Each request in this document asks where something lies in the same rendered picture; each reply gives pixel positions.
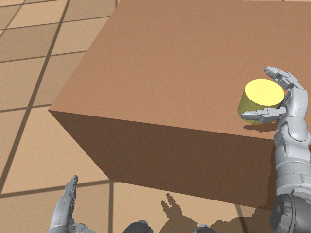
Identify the left robot hand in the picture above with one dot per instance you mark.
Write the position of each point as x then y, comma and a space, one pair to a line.
62, 215

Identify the right robot arm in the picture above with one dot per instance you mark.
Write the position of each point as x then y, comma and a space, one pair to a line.
291, 211

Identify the right robot hand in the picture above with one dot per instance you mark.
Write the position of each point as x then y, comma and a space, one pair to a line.
294, 104

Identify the can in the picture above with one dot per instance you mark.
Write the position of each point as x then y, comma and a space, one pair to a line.
260, 94

